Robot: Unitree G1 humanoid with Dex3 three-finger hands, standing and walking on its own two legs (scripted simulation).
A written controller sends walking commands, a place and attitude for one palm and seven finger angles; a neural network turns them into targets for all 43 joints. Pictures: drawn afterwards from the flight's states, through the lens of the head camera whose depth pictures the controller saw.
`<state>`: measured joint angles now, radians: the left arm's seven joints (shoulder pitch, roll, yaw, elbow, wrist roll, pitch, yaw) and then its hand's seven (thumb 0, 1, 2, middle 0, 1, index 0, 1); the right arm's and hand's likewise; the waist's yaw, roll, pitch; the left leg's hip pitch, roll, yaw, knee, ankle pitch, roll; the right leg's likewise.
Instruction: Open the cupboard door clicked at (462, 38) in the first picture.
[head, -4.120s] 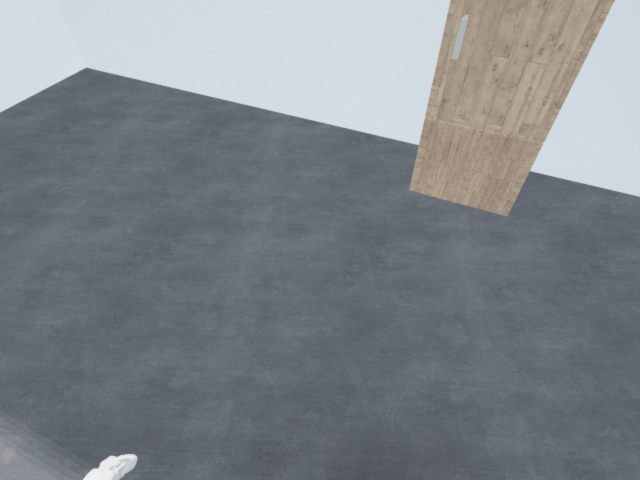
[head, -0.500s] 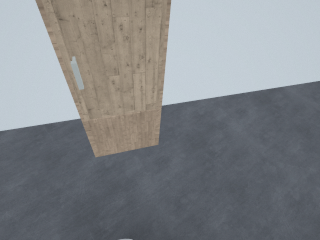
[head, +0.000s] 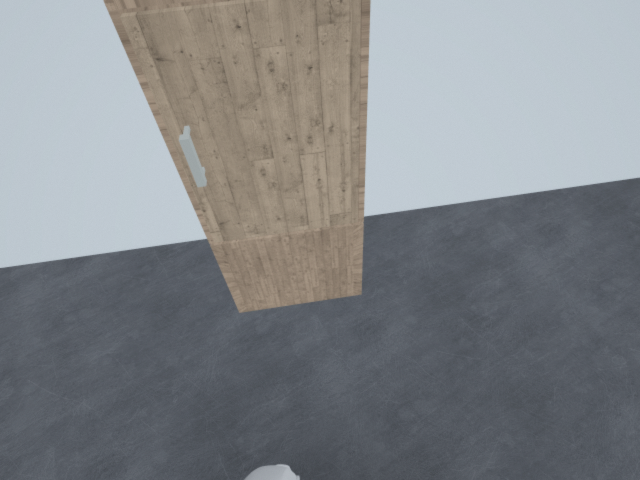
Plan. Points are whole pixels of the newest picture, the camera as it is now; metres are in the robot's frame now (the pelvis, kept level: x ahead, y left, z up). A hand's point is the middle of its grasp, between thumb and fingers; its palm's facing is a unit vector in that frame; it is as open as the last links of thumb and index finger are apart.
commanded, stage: take the last steps up to it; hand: left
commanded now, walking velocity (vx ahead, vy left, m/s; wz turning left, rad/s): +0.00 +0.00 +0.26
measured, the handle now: (194, 156) +0.75 +0.32 -0.03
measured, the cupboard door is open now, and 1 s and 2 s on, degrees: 0 0 0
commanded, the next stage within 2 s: come to a stop and stand still in 0.94 s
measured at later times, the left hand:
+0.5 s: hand out of the picture +0.01 +0.21 -0.17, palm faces +0.15 -0.97 -0.18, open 7.4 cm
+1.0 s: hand (222, 460) +0.18 +0.18 -0.17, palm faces +0.17 -0.98 -0.14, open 7.3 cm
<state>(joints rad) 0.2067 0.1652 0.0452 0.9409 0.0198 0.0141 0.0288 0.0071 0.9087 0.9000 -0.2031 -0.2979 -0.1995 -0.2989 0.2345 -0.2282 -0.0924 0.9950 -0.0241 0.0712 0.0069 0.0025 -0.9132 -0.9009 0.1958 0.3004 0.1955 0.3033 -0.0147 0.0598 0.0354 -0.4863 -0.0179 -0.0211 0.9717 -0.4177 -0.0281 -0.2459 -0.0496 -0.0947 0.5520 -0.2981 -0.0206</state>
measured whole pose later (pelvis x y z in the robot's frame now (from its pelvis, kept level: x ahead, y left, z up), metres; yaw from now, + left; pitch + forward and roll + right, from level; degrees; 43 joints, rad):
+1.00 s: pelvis +0.20 +0.01 +0.00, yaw +6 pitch -1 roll -2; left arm 0.30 0.14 0.03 1.10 0.02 -0.05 0.01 0.01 0.92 0.90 -0.20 -0.30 -0.20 -0.30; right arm 0.21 -0.17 -0.06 1.05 -0.02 -0.02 0.01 0.00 -0.93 -0.90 0.19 0.30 0.19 0.30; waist 0.01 0.01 0.03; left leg -0.42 0.11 0.10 0.73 -0.28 -0.02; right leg -0.14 -0.02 -0.17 0.42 -0.27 -0.01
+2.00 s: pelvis +0.22 -0.02 +0.01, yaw +5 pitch +1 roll +2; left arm 0.28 0.17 0.05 1.03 0.03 0.02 0.03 0.01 0.91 0.90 -0.21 -0.30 -0.20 -0.30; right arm 0.21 -0.23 -0.07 1.03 -0.01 0.05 0.00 0.00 -0.91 -0.90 0.19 0.30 0.19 0.30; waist 0.06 0.00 0.05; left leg -0.26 0.02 0.03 0.66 -0.39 -0.04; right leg -0.27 -0.09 -0.07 0.44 -0.18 0.00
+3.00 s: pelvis +0.23 +0.01 +0.00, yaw +3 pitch -1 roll +1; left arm 0.27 0.14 -0.01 1.11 0.01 -0.01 0.03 0.01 0.91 0.90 -0.20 -0.30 -0.20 -0.30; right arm 0.32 -0.15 0.02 1.10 -0.02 -0.03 -0.02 0.00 -0.91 -0.90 0.20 0.30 0.20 0.30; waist 0.00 0.04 0.04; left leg -0.13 0.00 0.06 0.44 -0.30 0.00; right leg -0.23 -0.05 -0.03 0.51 -0.27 0.01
